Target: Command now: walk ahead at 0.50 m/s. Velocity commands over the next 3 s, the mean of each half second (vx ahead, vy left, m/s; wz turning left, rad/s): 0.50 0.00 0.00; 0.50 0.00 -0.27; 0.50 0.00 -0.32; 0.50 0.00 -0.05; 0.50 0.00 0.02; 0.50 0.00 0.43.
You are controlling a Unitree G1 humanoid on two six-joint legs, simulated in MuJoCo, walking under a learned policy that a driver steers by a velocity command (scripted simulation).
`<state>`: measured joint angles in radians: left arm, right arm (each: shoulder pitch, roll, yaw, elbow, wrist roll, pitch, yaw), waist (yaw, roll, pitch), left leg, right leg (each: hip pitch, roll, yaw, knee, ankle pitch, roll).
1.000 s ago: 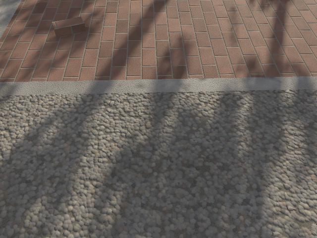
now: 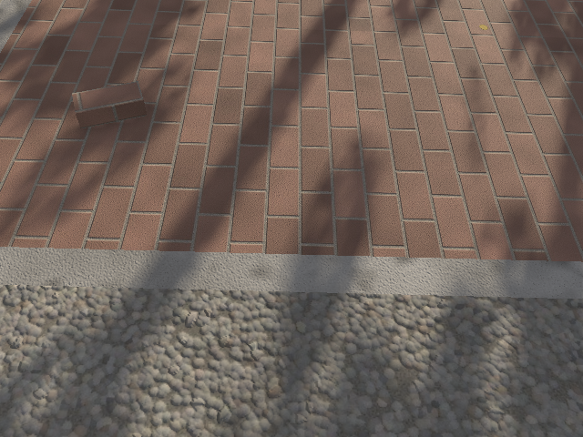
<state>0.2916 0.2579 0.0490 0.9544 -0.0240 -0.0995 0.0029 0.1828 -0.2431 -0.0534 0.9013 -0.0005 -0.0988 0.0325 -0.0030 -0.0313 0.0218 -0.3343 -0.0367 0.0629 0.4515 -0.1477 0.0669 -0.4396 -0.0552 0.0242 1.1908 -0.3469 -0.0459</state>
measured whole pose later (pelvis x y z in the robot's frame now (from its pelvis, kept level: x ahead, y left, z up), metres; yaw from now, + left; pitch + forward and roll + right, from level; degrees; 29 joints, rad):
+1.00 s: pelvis +0.54 -0.02 -0.01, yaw -10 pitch +2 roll +0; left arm 0.39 0.26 0.07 0.95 -0.03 -0.06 0.02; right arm 0.02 -0.24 -0.06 0.85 0.00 -0.13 0.01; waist 0.06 -0.02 0.02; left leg -0.45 0.01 0.01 0.54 -0.14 0.02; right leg -0.22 0.02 0.10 0.88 -0.50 -0.03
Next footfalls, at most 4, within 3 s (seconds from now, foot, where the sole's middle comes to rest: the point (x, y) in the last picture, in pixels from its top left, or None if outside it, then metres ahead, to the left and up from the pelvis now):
0.42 right None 0.40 -0.15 -0.77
0.94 left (263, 348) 0.69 0.08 -0.77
1.46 right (391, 284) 0.88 -0.26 -0.77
2.02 left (339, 179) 1.27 -0.14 -0.77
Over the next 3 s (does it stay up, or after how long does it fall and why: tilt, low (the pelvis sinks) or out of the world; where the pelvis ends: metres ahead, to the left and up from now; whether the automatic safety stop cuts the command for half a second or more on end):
stays up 1.57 -0.37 0.00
